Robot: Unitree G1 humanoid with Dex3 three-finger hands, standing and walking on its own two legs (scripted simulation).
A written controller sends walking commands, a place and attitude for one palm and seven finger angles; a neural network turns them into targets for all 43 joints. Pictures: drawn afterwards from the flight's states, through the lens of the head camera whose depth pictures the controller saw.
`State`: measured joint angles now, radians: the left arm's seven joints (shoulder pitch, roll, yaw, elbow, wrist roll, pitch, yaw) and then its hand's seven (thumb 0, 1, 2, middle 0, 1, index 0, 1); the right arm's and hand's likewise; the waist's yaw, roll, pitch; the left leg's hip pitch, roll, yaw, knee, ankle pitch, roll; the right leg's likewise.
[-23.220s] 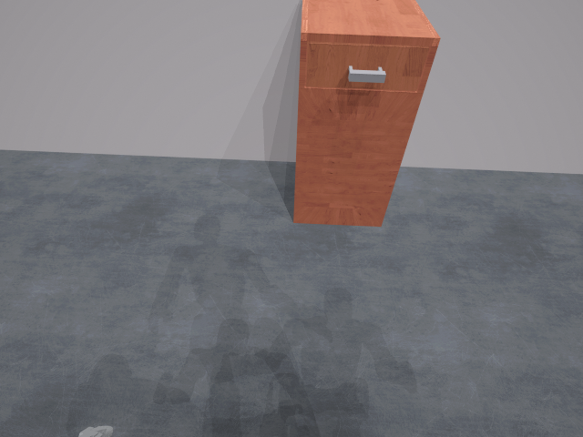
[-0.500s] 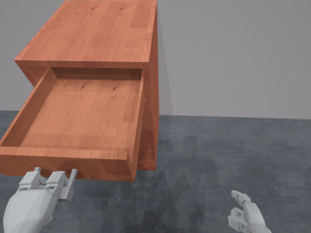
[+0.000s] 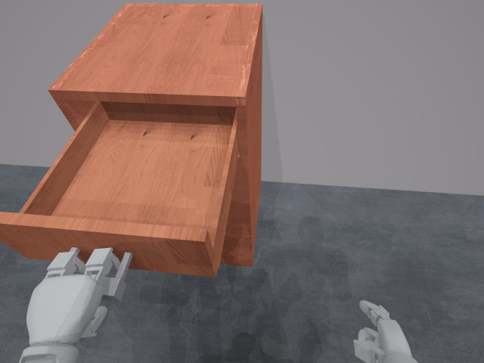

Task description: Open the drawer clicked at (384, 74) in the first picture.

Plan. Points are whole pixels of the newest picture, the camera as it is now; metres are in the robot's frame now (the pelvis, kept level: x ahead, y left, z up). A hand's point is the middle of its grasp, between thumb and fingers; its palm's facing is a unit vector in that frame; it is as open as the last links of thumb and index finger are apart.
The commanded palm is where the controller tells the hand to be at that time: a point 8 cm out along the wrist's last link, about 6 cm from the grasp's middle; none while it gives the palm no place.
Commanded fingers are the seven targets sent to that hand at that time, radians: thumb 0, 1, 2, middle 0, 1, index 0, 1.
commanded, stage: open the thumb to release the handle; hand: left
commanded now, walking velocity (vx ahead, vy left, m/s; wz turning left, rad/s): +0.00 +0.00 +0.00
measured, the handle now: (93, 271) +0.23 +0.27 +0.03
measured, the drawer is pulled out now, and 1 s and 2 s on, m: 0.30 0.30 0.30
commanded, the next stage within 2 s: lift the hand off the handle in 0.16 s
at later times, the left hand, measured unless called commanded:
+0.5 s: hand (90, 304) +0.19 +0.27 +0.01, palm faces +0.00 -0.04 -1.00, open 13.8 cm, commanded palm +0.17 +0.27 +0.06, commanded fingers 0.00 -0.50 0.30 -0.30 -1.20 -0.30 -1.20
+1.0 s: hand (71, 289) +0.20 +0.28 +0.06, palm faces +0.02 -0.03 -1.00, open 13.3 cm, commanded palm +0.17 +0.28 +0.13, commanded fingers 0.00 -0.50 0.30 -0.30 -1.20 -0.30 -1.20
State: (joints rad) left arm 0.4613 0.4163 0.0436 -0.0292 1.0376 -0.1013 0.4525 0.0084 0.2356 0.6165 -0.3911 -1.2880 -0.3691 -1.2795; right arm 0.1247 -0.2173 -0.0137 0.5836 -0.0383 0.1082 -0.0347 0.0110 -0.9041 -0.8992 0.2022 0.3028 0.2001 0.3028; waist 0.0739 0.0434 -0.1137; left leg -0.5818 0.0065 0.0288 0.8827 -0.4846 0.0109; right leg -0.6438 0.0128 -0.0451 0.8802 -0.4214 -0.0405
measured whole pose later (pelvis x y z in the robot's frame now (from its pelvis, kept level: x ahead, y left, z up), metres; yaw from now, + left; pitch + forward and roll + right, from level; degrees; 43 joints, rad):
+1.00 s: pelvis -0.01 +0.00 +0.02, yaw +1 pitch +6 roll +0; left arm 0.35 0.48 0.07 -0.03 0.98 -0.14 0.33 0.00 -0.49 0.30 -0.35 -1.21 -0.43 -1.22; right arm 0.13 -0.23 -0.02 0.60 -0.02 0.07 -0.07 0.01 -0.90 -0.90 0.20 0.30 0.20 0.30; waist 0.08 0.06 -0.07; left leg -0.46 0.00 0.02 0.76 -0.41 0.01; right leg -0.51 0.01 -0.05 0.75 -0.35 -0.04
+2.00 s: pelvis +0.00 +0.01 +0.05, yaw +1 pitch -2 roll +0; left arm 0.31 0.58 0.12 -0.38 0.80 0.03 -0.06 0.00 -0.49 0.30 -0.32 -1.20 -0.31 -1.20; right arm 0.10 -0.27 0.05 0.56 0.01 0.11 -0.03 0.01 -0.90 -0.90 0.20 0.30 0.20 0.30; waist 0.11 0.11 0.01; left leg -0.14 -0.01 0.00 0.45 -0.28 0.02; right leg -0.18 0.01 -0.06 0.43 -0.23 -0.02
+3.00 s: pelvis +0.01 +0.01 +0.05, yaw +1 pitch -4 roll -1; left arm 0.48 0.33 0.29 -0.48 -0.06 -0.13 0.09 0.00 -0.03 0.50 -0.28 -0.90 -0.27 -0.89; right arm 0.20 -0.21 0.02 0.63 -0.01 -0.14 -0.06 0.01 -0.90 -0.90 0.20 0.30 0.20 0.30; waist 0.06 0.05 0.05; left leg -0.05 0.00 0.00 0.39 -0.28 0.01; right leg -0.08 0.03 -0.06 0.36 -0.22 -0.03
